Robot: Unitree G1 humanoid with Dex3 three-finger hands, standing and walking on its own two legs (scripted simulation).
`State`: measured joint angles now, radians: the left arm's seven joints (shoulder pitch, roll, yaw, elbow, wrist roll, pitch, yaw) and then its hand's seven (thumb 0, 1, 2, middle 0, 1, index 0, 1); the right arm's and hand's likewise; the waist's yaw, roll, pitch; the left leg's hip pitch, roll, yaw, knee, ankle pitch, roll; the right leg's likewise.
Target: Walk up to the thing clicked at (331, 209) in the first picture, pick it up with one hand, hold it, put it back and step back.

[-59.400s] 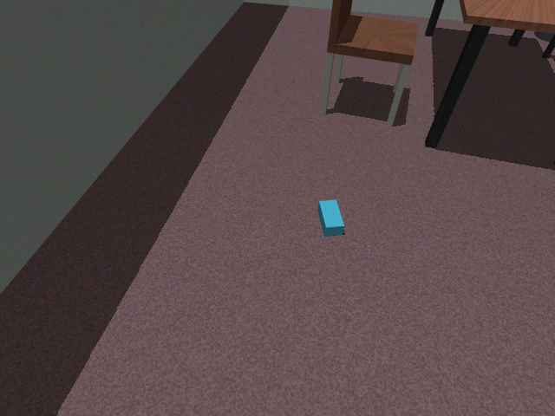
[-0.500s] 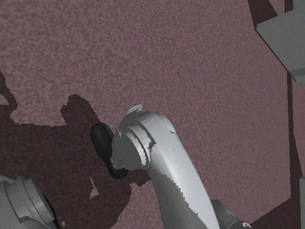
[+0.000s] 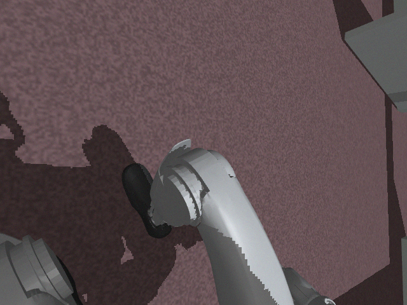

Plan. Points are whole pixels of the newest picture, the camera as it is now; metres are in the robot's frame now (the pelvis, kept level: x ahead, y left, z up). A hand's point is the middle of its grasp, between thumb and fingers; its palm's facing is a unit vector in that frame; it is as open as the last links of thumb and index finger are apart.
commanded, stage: close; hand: left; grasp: from above
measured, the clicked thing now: out of the picture +0.56 +0.26 -0.31
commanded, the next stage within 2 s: settle in 0.02 s
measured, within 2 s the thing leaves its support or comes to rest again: leaves its support in 0.48 s
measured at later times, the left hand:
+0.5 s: hand out of the picture +0.56 +0.24 -0.26, palm faces -0.43 -0.08 -0.90, open 11.1 cm
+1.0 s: hand out of the picture +0.55 +0.27 -0.18, palm faces -0.49 -0.07 -0.87, open 11.0 cm
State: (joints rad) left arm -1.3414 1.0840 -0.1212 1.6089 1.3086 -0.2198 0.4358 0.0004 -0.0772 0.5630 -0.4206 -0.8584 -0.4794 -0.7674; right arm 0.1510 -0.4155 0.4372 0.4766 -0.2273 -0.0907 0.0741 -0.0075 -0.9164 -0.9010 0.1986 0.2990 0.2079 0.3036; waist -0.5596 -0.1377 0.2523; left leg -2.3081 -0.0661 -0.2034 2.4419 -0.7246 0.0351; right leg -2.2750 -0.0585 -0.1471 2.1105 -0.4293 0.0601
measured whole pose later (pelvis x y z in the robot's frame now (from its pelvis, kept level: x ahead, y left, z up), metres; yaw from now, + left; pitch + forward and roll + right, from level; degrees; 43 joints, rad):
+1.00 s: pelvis -0.01 +0.01 +0.01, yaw +2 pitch +35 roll -17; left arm -1.30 0.96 -0.12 1.29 1.24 -0.22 0.05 -0.01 -0.04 0.48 -0.50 -0.69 -0.56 -0.60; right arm 0.21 -0.38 0.30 0.45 -0.16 0.06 0.07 -0.01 -0.92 -0.90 0.20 0.30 0.21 0.30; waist -0.44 -0.05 0.15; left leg -2.31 -0.09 -0.15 2.37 -0.68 0.06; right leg -2.26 -0.09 -0.12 2.07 -0.43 0.02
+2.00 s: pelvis +0.00 +0.00 +0.16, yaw +10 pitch +31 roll -5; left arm -0.84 0.57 -0.16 1.04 1.07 -0.18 0.05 -0.02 -0.11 0.60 -0.43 -0.87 -0.47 -0.81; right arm 0.15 -0.27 0.03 0.64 0.01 0.10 -0.02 0.00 -0.84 -0.88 0.20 0.30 0.21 0.30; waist -0.19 0.06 -0.17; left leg -1.76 -0.05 -0.02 1.86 -0.65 0.06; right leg -1.81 -0.07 0.00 1.69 -0.43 0.05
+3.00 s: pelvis +0.09 -0.01 +0.39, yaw +10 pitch +10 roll -1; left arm -0.35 0.44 -0.20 0.84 1.02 -0.15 0.06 -0.01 -0.13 0.63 -0.48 -0.79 -0.53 -0.72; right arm 0.23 -0.25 -0.04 0.74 0.04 0.05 -0.07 0.00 -0.90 -0.89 0.20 0.30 0.21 0.30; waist -0.06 0.03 -0.09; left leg -0.60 0.01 -0.01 0.87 -0.45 0.00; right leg -0.70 -0.02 0.00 0.80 -0.28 0.02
